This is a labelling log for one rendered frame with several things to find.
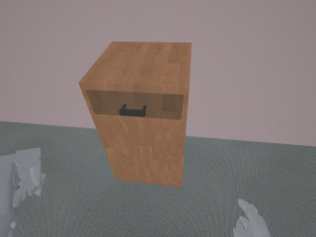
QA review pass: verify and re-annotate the right robot hand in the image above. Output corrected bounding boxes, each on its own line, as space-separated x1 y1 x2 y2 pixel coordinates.
233 198 272 237

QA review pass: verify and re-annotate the handle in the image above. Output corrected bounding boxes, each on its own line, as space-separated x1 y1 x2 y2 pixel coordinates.
118 104 146 118

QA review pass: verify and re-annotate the drawer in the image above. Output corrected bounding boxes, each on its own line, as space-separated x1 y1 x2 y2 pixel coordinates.
87 90 184 120

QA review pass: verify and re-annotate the cabinet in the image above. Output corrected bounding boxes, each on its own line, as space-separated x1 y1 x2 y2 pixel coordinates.
78 41 192 188

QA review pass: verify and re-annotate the left robot forearm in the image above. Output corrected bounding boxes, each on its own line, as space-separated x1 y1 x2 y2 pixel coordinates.
0 212 18 237

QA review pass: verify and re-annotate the left robot hand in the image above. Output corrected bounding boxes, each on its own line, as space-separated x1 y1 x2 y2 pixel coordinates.
0 148 46 213

